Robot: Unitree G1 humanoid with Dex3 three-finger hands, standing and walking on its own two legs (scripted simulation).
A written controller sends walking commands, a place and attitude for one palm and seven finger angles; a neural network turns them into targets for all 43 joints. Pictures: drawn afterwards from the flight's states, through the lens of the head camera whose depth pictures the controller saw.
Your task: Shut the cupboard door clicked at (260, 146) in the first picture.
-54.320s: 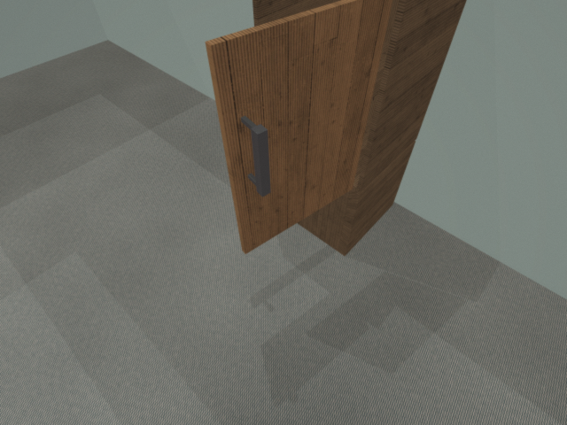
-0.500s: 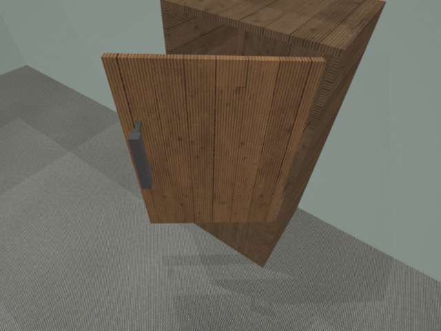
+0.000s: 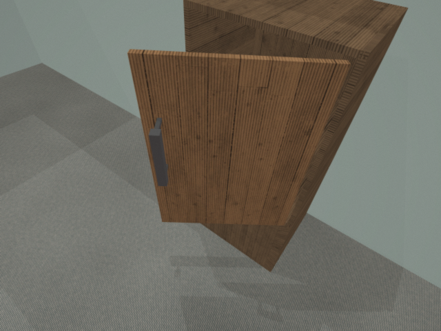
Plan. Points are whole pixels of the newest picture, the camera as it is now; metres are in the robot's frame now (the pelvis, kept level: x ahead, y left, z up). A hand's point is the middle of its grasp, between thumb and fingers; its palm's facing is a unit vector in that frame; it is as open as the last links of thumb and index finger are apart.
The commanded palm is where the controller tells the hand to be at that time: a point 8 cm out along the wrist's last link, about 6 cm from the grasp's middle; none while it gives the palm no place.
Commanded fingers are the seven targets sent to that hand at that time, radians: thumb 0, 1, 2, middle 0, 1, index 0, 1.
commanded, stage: look again from close up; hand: left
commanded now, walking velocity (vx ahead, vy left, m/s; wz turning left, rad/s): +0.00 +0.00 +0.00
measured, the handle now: (161, 153) +0.50 +0.17 +0.02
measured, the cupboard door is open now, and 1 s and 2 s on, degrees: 36 36 36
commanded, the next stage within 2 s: shuffle to correct the standing spot in 0.22 s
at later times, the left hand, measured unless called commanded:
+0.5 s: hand out of the picture -0.05 +0.19 -0.18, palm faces +0.02 -0.98 -0.18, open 7.4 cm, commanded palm none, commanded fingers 0.00 0.90 0.90 -0.20 -0.30 -0.20 -0.30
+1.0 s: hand out of the picture -0.02 +0.14 -0.19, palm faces +0.08 -0.99 -0.11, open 7.4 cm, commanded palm none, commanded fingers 0.00 0.90 0.90 -0.20 -0.30 -0.20 -0.30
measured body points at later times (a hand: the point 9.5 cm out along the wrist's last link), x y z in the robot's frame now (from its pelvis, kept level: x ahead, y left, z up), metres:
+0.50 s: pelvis -0.01 +0.02 +0.00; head -0.02 +0.04 +0.45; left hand -0.05 +0.25 -0.16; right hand +0.02 -0.22 -0.14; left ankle +0.07 +0.10 -0.73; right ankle -0.03 -0.13 -0.73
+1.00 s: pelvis +0.04 -0.01 -0.01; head +0.05 +0.03 +0.44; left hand -0.02 +0.20 -0.18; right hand +0.05 -0.24 -0.15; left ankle +0.07 +0.09 -0.73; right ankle -0.03 -0.13 -0.73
